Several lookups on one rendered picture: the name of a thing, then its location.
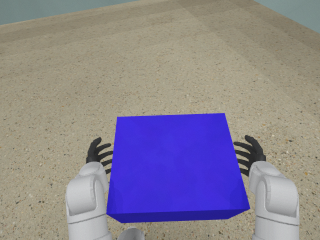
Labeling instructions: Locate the left robot hand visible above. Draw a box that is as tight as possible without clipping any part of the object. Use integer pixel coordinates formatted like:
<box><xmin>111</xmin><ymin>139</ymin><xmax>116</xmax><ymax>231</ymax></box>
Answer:
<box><xmin>86</xmin><ymin>137</ymin><xmax>113</xmax><ymax>174</ymax></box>

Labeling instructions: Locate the carton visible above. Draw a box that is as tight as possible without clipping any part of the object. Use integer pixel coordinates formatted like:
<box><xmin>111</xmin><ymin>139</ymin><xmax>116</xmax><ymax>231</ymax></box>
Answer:
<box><xmin>106</xmin><ymin>113</ymin><xmax>251</xmax><ymax>223</ymax></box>

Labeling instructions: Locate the robot right forearm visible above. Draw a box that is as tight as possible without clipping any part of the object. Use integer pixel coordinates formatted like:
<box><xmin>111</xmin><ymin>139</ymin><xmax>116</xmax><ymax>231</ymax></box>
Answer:
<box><xmin>248</xmin><ymin>161</ymin><xmax>300</xmax><ymax>240</ymax></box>

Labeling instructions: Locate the robot left thigh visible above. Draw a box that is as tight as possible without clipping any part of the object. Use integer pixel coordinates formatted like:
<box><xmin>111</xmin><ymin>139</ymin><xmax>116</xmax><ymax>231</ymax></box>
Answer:
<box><xmin>117</xmin><ymin>228</ymin><xmax>145</xmax><ymax>240</ymax></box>

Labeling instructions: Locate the robot left forearm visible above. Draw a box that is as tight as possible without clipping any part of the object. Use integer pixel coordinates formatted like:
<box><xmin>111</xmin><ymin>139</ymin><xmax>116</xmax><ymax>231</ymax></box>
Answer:
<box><xmin>65</xmin><ymin>161</ymin><xmax>112</xmax><ymax>240</ymax></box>

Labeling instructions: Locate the right robot hand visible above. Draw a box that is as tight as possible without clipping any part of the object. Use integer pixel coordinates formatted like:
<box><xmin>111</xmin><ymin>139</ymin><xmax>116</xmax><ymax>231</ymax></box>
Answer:
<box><xmin>233</xmin><ymin>135</ymin><xmax>266</xmax><ymax>177</ymax></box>

